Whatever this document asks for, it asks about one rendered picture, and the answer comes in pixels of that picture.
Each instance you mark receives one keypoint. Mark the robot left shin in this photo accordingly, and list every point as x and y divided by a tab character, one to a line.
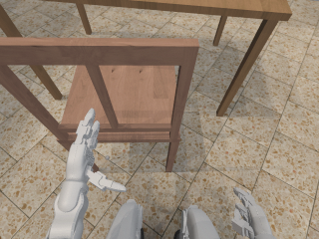
138	233

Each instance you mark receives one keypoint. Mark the robot right thigh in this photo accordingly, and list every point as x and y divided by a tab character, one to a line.
196	224

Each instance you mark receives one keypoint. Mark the right robot hand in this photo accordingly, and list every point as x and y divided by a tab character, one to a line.
254	220

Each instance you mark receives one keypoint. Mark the left robot forearm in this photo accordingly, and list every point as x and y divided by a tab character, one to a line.
69	207

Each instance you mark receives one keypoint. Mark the table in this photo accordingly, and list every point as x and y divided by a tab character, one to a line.
269	11

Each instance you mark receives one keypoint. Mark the left robot hand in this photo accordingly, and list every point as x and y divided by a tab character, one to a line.
81	154

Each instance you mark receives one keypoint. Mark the chair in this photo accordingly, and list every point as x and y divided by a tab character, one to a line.
129	82

